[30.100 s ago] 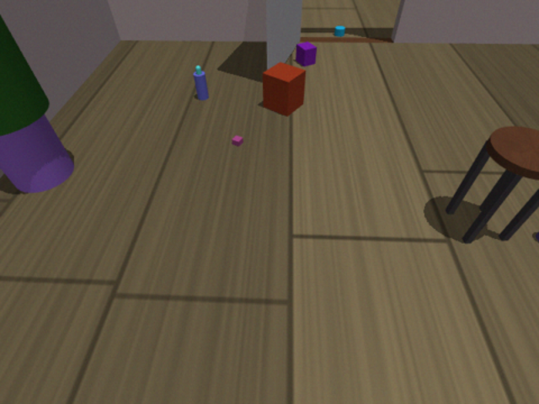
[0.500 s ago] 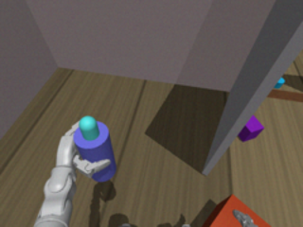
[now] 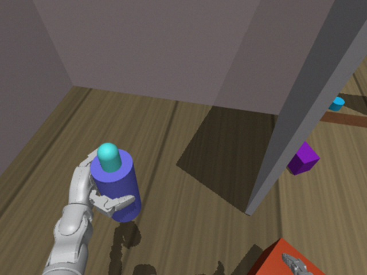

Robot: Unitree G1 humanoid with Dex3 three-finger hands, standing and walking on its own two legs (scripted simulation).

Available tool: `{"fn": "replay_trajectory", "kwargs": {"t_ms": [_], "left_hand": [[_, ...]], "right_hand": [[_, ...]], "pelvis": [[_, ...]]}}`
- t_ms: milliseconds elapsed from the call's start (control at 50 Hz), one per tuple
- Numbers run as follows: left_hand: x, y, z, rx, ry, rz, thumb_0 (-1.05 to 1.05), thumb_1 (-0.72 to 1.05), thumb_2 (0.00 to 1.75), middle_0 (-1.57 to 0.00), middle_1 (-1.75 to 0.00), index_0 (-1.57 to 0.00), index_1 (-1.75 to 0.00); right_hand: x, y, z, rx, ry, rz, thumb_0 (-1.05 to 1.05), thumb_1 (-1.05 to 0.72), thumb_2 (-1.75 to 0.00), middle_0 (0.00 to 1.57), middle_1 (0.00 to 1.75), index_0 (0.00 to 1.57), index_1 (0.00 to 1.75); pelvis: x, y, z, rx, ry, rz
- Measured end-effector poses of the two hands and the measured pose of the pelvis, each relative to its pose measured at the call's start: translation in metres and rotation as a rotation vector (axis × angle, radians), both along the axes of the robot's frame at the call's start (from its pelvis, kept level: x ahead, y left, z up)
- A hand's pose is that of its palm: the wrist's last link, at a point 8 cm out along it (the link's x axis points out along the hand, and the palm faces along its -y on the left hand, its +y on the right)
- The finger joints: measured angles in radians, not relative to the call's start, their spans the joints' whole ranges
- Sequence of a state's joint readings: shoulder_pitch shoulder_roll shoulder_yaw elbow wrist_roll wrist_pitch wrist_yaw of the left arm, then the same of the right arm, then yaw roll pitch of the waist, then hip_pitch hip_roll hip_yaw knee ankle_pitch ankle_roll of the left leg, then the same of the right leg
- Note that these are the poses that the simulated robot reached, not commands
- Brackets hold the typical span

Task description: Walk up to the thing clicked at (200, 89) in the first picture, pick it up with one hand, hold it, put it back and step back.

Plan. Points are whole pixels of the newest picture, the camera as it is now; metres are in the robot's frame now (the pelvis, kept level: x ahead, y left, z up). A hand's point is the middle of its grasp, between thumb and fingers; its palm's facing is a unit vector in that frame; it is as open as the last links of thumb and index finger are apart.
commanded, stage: hold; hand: left
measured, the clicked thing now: (117, 182) +0.32 +0.16 +0.03
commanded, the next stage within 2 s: none
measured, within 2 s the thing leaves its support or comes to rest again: neither
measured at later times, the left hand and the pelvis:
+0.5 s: hand (113, 181) +0.31 +0.17 +0.04, palm faces +0.03 -1.00 -0.03, open 11.2 cm; pelvis +0.00 +0.00 +0.00, yaw +0 degrees
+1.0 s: hand (113, 184) +0.31 +0.17 +0.04, palm faces +0.03 -1.00 -0.03, open 11.2 cm; pelvis +0.00 +0.01 +0.00, yaw +0 degrees
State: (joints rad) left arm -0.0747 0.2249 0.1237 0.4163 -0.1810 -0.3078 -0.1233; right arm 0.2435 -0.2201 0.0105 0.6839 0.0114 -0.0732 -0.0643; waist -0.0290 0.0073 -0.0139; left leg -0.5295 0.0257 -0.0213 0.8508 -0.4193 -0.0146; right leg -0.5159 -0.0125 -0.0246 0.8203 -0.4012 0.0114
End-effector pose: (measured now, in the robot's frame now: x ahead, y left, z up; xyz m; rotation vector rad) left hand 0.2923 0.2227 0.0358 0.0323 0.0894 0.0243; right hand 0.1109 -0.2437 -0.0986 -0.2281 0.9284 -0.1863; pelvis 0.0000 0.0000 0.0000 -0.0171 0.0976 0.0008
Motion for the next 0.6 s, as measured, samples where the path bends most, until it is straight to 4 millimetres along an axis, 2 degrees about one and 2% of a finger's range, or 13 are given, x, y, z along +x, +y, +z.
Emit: {"fn": "replay_trajectory", "kwargs": {"t_ms": [600], "left_hand": [[-0.002,0.002,0.008,0.003,-0.015,0.024,-0.01,-0.50,1.01,-0.65,-1.01,-0.66,-1.00]], "right_hand": [[0.008,0.010,0.008,0.005,-0.049,0.016,0.01,-0.91,-0.89,0.20,0.30,0.20,0.30]], "pelvis": [[-0.001,0.006,0.003,-0.004,-0.019,-0.001]]}}
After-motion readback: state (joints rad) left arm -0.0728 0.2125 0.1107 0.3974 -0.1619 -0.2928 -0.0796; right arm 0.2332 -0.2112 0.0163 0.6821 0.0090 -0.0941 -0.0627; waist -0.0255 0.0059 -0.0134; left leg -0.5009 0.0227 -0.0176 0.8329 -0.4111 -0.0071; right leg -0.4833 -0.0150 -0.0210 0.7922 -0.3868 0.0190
